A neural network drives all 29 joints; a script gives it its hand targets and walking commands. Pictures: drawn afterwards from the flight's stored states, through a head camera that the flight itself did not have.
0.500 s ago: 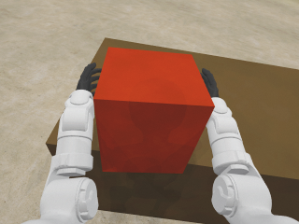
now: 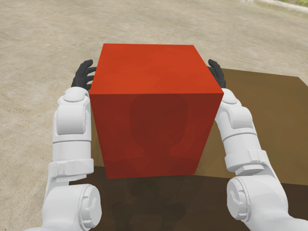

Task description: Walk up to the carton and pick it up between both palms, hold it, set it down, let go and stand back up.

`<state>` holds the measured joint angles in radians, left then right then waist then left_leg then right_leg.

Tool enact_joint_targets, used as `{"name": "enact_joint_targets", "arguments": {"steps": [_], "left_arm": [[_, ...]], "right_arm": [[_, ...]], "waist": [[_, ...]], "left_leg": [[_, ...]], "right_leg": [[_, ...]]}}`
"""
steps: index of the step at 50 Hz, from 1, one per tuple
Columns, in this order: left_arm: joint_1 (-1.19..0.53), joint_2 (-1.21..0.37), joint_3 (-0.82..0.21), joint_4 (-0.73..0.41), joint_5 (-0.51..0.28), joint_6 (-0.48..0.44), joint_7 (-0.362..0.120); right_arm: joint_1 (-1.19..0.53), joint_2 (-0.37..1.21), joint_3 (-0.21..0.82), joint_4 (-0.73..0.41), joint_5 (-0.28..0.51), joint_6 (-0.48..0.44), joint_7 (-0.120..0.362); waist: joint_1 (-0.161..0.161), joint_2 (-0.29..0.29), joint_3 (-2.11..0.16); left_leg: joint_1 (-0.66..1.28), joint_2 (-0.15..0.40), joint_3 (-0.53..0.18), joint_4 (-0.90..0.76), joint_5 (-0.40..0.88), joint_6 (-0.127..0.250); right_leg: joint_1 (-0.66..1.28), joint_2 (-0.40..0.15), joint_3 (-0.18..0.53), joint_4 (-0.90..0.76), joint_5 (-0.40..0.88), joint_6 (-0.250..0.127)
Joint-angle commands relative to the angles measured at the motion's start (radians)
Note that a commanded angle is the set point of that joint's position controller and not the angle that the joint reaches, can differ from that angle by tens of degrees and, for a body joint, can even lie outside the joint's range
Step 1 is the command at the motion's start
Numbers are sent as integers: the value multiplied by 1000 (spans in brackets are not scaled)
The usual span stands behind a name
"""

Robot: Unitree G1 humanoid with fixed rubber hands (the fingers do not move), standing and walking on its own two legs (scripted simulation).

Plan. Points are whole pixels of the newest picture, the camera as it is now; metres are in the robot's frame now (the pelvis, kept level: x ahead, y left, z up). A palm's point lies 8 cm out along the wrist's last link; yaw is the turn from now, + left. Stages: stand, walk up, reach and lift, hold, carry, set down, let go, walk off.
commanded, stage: reach and lift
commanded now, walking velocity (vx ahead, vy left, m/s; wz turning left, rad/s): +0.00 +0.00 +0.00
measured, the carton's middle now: (150, 111) +0.38 -0.03 +0.15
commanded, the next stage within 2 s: hold in 1.38 s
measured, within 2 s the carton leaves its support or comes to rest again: neither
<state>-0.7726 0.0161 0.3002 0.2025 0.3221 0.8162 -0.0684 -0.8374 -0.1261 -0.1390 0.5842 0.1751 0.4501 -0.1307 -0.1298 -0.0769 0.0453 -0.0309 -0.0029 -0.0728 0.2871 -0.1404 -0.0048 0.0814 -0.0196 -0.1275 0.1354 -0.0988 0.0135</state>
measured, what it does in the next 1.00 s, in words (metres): stands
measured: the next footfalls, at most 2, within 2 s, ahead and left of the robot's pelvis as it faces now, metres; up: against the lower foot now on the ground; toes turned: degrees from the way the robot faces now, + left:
none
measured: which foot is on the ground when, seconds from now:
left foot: down 0.00-1.00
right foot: down 0.00-1.00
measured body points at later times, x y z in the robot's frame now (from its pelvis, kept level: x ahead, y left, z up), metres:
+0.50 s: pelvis -0.03 -0.02 +0.00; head -0.07 +0.02 +0.45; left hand +0.39 +0.13 +0.26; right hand +0.37 -0.20 +0.26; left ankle +0.02 +0.12 -0.75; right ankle -0.01 -0.12 -0.75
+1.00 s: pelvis -0.01 +0.00 +0.00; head -0.05 +0.04 +0.45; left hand +0.39 +0.13 +0.27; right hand +0.37 -0.20 +0.28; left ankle +0.02 +0.12 -0.75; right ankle -0.01 -0.12 -0.75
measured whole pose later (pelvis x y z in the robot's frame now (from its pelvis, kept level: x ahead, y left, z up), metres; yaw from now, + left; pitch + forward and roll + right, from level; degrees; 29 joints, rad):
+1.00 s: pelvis -0.01 +0.00 +0.00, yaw -3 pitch -4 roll -1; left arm -0.83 0.04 0.30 0.10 0.27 0.92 -0.06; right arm -0.90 -0.21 -0.05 0.49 0.33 0.57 -0.23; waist -0.12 -0.05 -0.04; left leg -0.08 0.01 -0.03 0.28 -0.13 -0.01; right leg 0.01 -0.01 -0.08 0.15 -0.08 0.01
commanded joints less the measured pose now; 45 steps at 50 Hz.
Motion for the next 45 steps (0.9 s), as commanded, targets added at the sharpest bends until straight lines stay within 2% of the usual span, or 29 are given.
{"name": "enact_joint_targets", "arguments": {"steps": [1,3,5,7,9,10,11,13,16,19,22,25,27,32,39,42,45], "left_arm": [[-672,-477,-507,-488,-246,-164,-106],[-701,-517,-602,-581,-279,-190,-46],[-668,-491,-601,-509,-260,-175,-8],[-604,-414,-505,-329,-203,-118,8],[-546,-351,-382,-130,-167,-45,0],[-538,-340,-327,-53,-158,-16,-12],[-544,-338,-282,5,-151,5,-24],[-584,-334,-216,81,-147,21,-41],[-672,-329,-178,106,-158,-9,-51],[-772,-334,-208,53,-184,-57,-69],[-824,-348,-257,8,-196,-85,-102],[-826,-344,-295,-12,-193,-83,-133],[-806,-334,-299,-17,-186,-69,-148],[-753,-334,-297,-42,-194,-38,-173],[-700,-383,-353,-220,-216,-12,-165],[-690,-386,-371,-271,-223,2,-146],[-686,-382,-375,-284,-227,19,-122]], "right_arm": [[-652,370,283,-470,100,-97,28],[-662,386,342,-556,89,-118,47],[-637,349,352,-493,57,-117,75],[-620,275,329,-349,21,-99,96],[-617,245,285,-213,8,-71,109],[-627,254,261,-166,17,-62,114],[-656,260,238,-138,28,-56,117],[-731,285,207,-116,49,-48,115],[-822,342,179,-130,41,-48,99],[-881,387,173,-186,19,-42,78],[-872,409,175,-206,27,-17,41],[-804,384,158,-163,41,17,5],[-755,360,152,-127,61,39,-11],[-730,316,176,-133,132,75,-40],[-728,289,264,-283,218,93,-65],[-723,269,293,-312,229,99,-59],[-724,248,306,-304,231,102,-42]], "waist": [[-58,227,-817],[-37,265,-936],[-7,235,-849],[32,149,-604],[76,58,-338],[97,31,-261],[114,15,-234],[129,-3,-250],[111,-27,-329],[68,-25,-476],[25,27,-597],[-9,90,-584],[-20,113,-536],[-26,124,-479],[-15,147,-541],[-4,135,-519],[9,121,-480]], "left_leg": [[265,-64,56,63,601,-98],[394,-35,53,80,719,-115],[402,-20,50,75,666,-117],[314,-6,56,36,428,-100],[77,10,78,-60,54,-58],[-33,14,92,-102,-68,-37],[-99,12,105,-119,-111,-23],[-130,-5,127,-104,-109,-10],[-86,-34,137,-50,-59,9],[-42,-53,124,-19,15,35],[-37,-68,105,-5,76,36],[-47,-76,89,-6,99,13],[-49,-76,81,-11,109,-1],[-27,-62,61,-11,175,-26],[104,-48,44,18,389,-73],[123,-38,47,11,398,-83],[104,-30,57,-4,343,-86]], "right_leg": [[61,108,7,69,454,-13],[-27,120,-3,54,400,-17],[-61,120,-8,40,315,-19],[-104,108,-18,25,157,-17],[-103,75,-11,15,-49,-3],[-72,67,0,21,-120,3],[-41,64,12,25,-163,2],[-37,57,21,15,-209,3],[-89,51,15,-5,-207,22],[-61,61,23,10,-91,28],[26,64,37,45,85,25],[37,55,37,56,134,22],[23,53,32,55,130,22],[11,61,26,46,149,11],[22,96,22,48,253,-6],[8,107,20,42,224,-12],[0,112,20,40,174,-16]]}}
